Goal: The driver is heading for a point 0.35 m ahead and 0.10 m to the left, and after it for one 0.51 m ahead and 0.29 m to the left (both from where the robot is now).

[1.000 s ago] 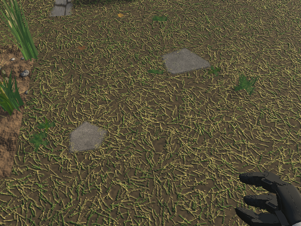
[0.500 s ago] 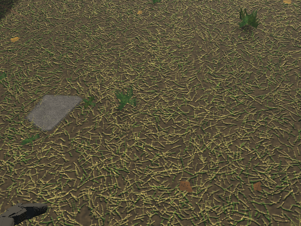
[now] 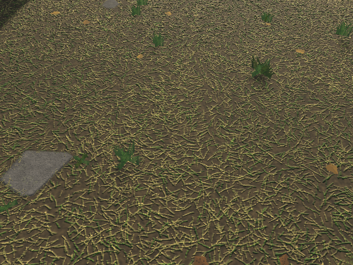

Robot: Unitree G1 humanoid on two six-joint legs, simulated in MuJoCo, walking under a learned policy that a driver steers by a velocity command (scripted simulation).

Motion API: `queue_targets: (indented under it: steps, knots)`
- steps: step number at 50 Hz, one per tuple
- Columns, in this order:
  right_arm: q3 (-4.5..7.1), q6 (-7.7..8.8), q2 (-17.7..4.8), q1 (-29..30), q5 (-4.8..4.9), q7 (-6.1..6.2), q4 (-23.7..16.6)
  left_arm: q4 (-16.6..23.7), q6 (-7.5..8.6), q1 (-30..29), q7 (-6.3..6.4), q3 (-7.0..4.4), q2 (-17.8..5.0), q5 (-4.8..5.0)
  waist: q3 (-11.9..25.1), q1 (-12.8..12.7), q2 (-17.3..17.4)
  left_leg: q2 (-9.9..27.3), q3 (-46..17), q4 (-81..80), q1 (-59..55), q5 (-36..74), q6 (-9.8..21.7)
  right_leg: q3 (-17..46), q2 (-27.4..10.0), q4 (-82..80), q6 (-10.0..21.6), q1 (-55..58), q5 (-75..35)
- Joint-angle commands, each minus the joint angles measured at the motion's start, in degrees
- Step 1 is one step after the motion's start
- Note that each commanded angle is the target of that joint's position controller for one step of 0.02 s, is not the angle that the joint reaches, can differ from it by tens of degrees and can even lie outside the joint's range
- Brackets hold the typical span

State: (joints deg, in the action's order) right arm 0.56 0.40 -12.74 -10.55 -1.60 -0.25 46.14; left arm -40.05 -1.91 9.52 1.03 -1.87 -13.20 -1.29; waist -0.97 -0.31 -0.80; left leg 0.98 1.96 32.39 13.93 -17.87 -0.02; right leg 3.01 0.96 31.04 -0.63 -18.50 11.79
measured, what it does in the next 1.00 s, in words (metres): walks ahead: right foot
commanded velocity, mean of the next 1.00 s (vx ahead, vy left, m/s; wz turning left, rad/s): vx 0.37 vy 0.00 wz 0.11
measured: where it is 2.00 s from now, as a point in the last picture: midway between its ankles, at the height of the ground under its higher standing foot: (124, 159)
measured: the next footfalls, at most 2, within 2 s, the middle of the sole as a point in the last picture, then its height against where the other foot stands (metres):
right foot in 0.76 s outside the picture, level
left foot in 1.26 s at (170, 241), level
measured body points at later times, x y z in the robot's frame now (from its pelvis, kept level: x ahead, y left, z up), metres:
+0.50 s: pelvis +0.04 +0.02 +0.00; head +0.04 +0.01 +0.45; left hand +0.14 +0.28 -0.12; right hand +0.12 -0.24 -0.13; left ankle -0.01 +0.12 -0.73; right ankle +0.04 -0.12 -0.72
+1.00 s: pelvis +0.26 -0.08 +0.01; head +0.26 -0.09 +0.46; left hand +0.23 +0.18 -0.12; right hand +0.41 -0.32 -0.12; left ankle +0.29 +0.06 -0.63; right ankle +0.19 -0.17 -0.73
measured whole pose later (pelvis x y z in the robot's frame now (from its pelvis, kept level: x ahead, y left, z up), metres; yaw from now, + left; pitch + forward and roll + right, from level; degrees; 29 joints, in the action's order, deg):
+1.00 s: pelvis +0.26 -0.08 +0.01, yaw +9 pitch +1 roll -1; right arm 4.1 0.2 -15.6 -11.8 -1.2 -4.1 49.0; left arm -54.7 6.2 22.0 -0.2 -2.6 -12.6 -1.9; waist 1.5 -1.0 2.6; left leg 4.7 0.4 70.4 40.8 -5.4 4.7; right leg -12.9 0.0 17.7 1.1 -1.9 17.0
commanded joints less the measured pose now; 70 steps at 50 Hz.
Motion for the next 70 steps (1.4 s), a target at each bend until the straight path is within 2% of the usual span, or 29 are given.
queue_targets:
  steps: [1, 9, 21, 22, 23, 24, 25, 27, 29, 32, 33, 35, 37, 38, 39, 40, 41, 42, 44, 49, 56, 59, 61, 62, 63, 64, 65, 67, 70]
  knots:
    - [1.56, 1.76, -7.8, 2.7, 0.49, 0.51, -3.5, 2.9, 0.87, -2.2, 0.33, -2.15, -6.1, 0.18, 0.8, -0.2, 5.6, 5.8, -7.0, -12.5, 6.0, -3.5, 2.2, 3.0, -2.2, -2.6, 1.6, 6.8, -2.8]
    - [1.2, 1.46, -6.6, 1.0, 0.86, 0.56, -2.0, -1.4, 1.52, -0.1, 0.86, -2.58, -5.7, 0.62, 3.2, 0.8, 0.4, 3.8, -4.4, -9.6, 1.1, 6.8, 2.8, 3.9, -3.2, -3.1, 1.0, 8.1, -11.4]
    - [1.31, 1.14, -6.9, 0.1, 1.2, 0.27, 2.9, -8.2, 0.97, 0.3, 1.96, -3.01, -6.5, 1.04, 2.5, 0.6, 1.0, 2.7, -3.2, -10.6, -0.8, 12.9, 2.5, 3.8, -3.7, -4.0, 1.0, 11.1, -15.2]
    - [1.59, 0.93, -7.5, -2.0, 1.42, 0.43, 4.2, -9.6, 0.83, 2.0, 1.97, -2.97, -5.9, 1.28, 4.7, 0.9, 2.4, 2.4, -3.4, -12.3, -2.0, 1.0, 3.4, 1.0, -1.4, -2.5, 1.0, 11.2, -4.2]
    - [2.66, 0.55, -10.3, -3.5, 2.25, 0.63, 4.7, -10.1, 0.91, 1.9, 1.78, -3.37, -6.4, 1.95, 2.4, 1.8, 5.7, 4.5, -7.7, -15.6, -2.5, -17.3, 6.1, -2.9, 1.8, 2.3, 1.1, 5.4, 11.7]
    - [3.64, 0.5, -13.1, -5.8, 2.91, 1.0, 5.2, -8.2, 1.61, -2.3, 1.37, -3.56, -7.0, 2.3, -2.7, 3.4, 9.6, 11.7, -18.0, -21.8, -3.8, -32.8, 10.3, -5.3, 2.0, 8.1, 1.0, -5.3, 16.8]
    - [4.47, 1.04, -15.3, -6.8, 3.32, 1.58, 5.3, -5.4, 2.9, -7.6, 0.81, -3.38, -7.0, 3.24, -8.4, 4.8, 12.2, 20.4, -29.2, -28.5, -4.6, -38.1, 14.6, -4.0, -1.6, 15.2, 1.9, -15.4, 15.3]
    - [4.16, 3.46, -13.1, -7.5, 2.31, 2.04, 5.3, -4.7, 5.36, -9.5, -0.12, -3.54, -6.8, 3.9, -11.4, 4.2, 7.6, 23.6, -33.0, -29.6, -12.6, -27.7, 16.3, 1.0, -7.0, 24.2, 3.1, -29.6, 13.0]
    - [4.12, 4.52, -11.4, -7.4, 2.88, 1.64, 5.0, -5.9, 7.22, -8.0, -1.15, -3.44, -6.1, 3.52, -6.7, 3.7, 5.2, 19.8, -24.5, -27.7, -18.8, -17.0, 13.1, 0.4, -8.8, 20.8, 3.4, -30.6, 8.5]
    - [4.65, 4.52, -12.3, -7.3, 3.26, 1.09, 4.7, -6.4, 8.0, -9.2, -2.16, -2.51, -3.4, 2.95, -3.2, 3.6, 7.2, 13.3, -12.5, -27.1, -11.3, -8.5, 10.6, -4.8, -6.1, 9.9, 1.2, -15.9, 3.0]
    - [4.72, 4.12, -11.8, -8.6, -0.89, 0.03, 6.4, -5.4, 5.82, -9.8, -4.38, -2.12, -2.8, -2.27, -2.9, 3.3, 7.4, 10.3, -8.4, -27.4, -7.0, -9.4, 10.3, -8.7, -3.0, 5.7, 1.1, -9.2, 4.3]
    - [5.27, 3.85, -12.3, -8.9, -0.51, -0.79, 6.8, -5.5, 4.22, -7.7, -5.4, -2.49, -3.8, -1.33, -4.2, 2.4, 10.3, 11.6, -7.3, -27.4, -0.7, -10.8, 10.6, -11.0, -2.0, 2.8, 2.0, 0.5, 1.7]
    - [5.41, 3.82, -12.8, -6.0, 0.27, -1.0, 6.2, -8.3, 4.59, 3.2, -4.41, -3.6, -6.7, -0.84, -3.2, -4.0, 6.1, 10.6, -6.4, -18.2, 8.1, -3.5, 9.9, -10.3, -0.7, -0.6, 2.8, 16.0, 1.2]
    - [4.87, 4.02, -11.5, -3.9, -0.25, -1.14, 5.6, -12.2, 5.5, 16.6, -3.17, -4.97, -9.8, -1.1, 2.4, -11.0, -0.3, 6.5, -3.3, -1.1, 14.7, 5.5, 9.0, -7.4, -1.7, -2.5, 3.5, 30.5, 5.9]
    - [2.92, 4.35, -4.0, -1.4, -0.28, -1.2, 1.8, -13.7, 6.47, 27.5, -1.69, -6.44, -18.1, -2.83, 9.4, -14.7, -19.6, -1.3, 1.4, 26.1, 27.0, -9.2, 6.3, 17.4, -19.8, -14.7, 5.6, 39.2, 34.7]
    - [3.18, 4.22, -4.0, -1.4, 1.02, -0.67, 0.0, -11.7, 6.82, 21.6, -1.1, -5.73, -18.2, -2.82, 8.3, -10.3, -17.2, -4.8, -7.5, 38.9, 33.9, -10.5, 7.4, 39.0, -25.7, -25.0, 7.2, 30.8, 48.7]
    - [3.63, 3.89, -6.0, -1.7, 1.45, -0.88, -0.1, -9.8, 6.61, 12.3, -0.95, -4.8, -15.3, -2.02, 3.1, -5.3, -10.1, 0.3, -9.1, 43.2, 36.1, -3.8, 8.0, 31.9, -25.9, -23.0, 6.6, 25.2, 43.2]
    - [3.86, 3.74, -7.4, -3.0, 1.2, -1.55, 0.7, -8.7, 7.01, 7.8, -1.27, -3.65, -10.9, -1.24, 1.9, -3.1, -5.0, 3.3, -8.2, 41.4, 33.3, 2.0, 7.6, 23.1, -23.0, -21.9, 5.4, 20.5, 34.7]
    - [4.08, 2.53, -6.6, -5.8, -0.16, -2.69, 2.2, -9.1, 7.74, 5.7, -1.04, -2.36, -7.3, -0.47, 0.0, 0.0, -5.6, 6.0, -6.6, 39.0, 29.6, 5.9, 5.7, 10.7, -18.9, -24.1, 3.3, 15.4, 23.8]
    - [3.62, -0.47, -4.0, 1.1, 0.56, -4.3, -0.6, -11.9, 9.33, 11.1, -1.13, -1.77, -5.4, -0.48, -5.0, 0.2, -2.4, 5.9, -3.8, 39.3, 35.4, 15.2, 4.5, -5.8, -16.4, -26.2, 1.8, 14.3, 6.6]
    - [2.25, -0.31, -3.5, 13.8, 0.24, -5.33, -6.1, -14.5, 9.48, 15.8, 0.4, -1.31, -5.4, -0.51, -10.7, -0.1, -0.6, 3.5, 6.8, 17.8, 32.9, 18.7, 8.2, -20.4, -14.0, -27.9, 1.2, 21.2, -22.3]
    - [2.37, -0.11, -5.1, 10.3, 1.19, -4.39, -5.9, -14.0, 8.07, 16.2, 1.64, -1.96, -9.6, -0.4, -4.6, 3.4, -4.0, -3.7, 13.2, 11.8, 19.5, 15.0, 11.6, -23.2, -14.8, -16.0, 0.2, 27.4, -69.3]
    - [3.98, -0.27, -8.9, -5.6, 1.58, -3.32, -2.3, -12.1, 5.97, 12.6, 2.11, -3.35, -13.7, -1.06, 3.6, 11.6, -7.8, -6.8, 12.3, 12.3, 4.3, 6.7, 13.8, -21.9, -17.1, 3.9, 1.7, 27.5, -82.3]
    - [5.69, -0.06, -12.1, -16.3, 1.47, -2.46, 0.8, -10.8, 5.22, 10.1, 1.53, -3.81, -14.7, -1.19, 8.0, 16.0, -7.2, -7.6, 8.7, 9.6, -7.8, 0.6, 15.8, -19.6, -17.6, 19.5, 3.8, 21.6, -75.6]
    - [8.1, -0.5, -14.4, -21.1, 2.9, -1.38, 2.2, -10.0, 5.32, 6.7, 0.6, -4.43, -14.5, -0.18, 10.8, 19.7, 0.7, -6.5, 1.8, 0.8, -22.1, -0.6, 17.7, -19.2, -10.0, 43.9, 3.3, 9.5, -47.6]
    - [8.16, -0.66, -18.7, -11.3, 0.85, -0.86, 1.1, -5.1, 6.56, 8.7, -1.48, -1.54, -3.2, -0.65, 5.2, 5.7, 14.7, 6.2, -26.2, -2.3, -30.4, -4.7, 24.8, -13.9, 0.4, 62.7, 0.0, -22.0, 14.3]
    - [8.65, -1.22, -20.8, -11.5, 0.14, -1.23, -0.8, 0.2, 8.67, 1.7, -1.14, -1.21, -5.1, -0.32, 12.1, 8.4, 6.6, 11.8, -46.0, -12.8, -33.0, -11.2, 30.6, -0.5, 2.2, 67.9, -0.2, -29.9, 12.3]
    - [7.26, -0.01, -14.4, -12.3, -0.02, -0.25, 1.4, 1.4, 10.51, 0.0, -1.2, -0.75, -7.0, -0.52, 1.3, 3.9, -4.8, 12.5, -43.1, -20.8, -19.0, -12.4, 24.7, 2.7, -5.2, 54.6, 0.4, -30.0, 7.4]
    - [5.53, 2.68, -11.2, -7.0, 0.82, 0.64, -0.1, 0.1, 7.17, 2.7, -1.27, 0.0, -6.4, -3.27, -3.3, -2.3, -5.6, 4.9, -30.1, -21.5, -1.2, -1.5, 21.5, 2.0, -9.0, 45.3, -2.4, -20.9, 7.5]
Over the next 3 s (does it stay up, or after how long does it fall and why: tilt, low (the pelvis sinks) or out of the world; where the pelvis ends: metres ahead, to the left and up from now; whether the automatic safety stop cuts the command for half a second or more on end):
stays up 1.07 0.39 -0.01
